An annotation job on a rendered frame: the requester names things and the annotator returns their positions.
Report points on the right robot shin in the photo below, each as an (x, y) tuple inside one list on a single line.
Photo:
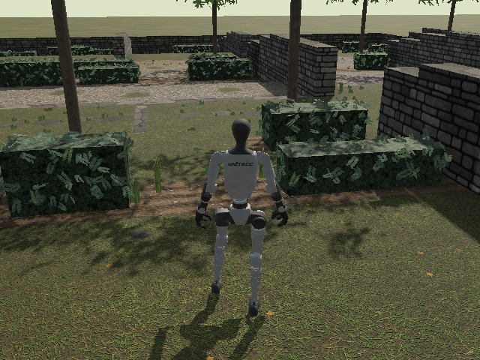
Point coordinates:
[(255, 278)]

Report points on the right robot forearm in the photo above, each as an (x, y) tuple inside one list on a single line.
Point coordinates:
[(278, 199)]

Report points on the right robot upper arm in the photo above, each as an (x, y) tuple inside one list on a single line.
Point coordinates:
[(268, 171)]

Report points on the right robot foot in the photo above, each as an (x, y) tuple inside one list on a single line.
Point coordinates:
[(254, 308)]

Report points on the left robot upper arm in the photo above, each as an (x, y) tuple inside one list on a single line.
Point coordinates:
[(213, 170)]

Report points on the left robot forearm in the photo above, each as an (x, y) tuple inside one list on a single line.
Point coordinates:
[(204, 200)]

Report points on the robot right hand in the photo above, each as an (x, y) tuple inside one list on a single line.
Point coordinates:
[(283, 215)]

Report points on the robot left hand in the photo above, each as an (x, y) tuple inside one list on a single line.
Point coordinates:
[(200, 217)]

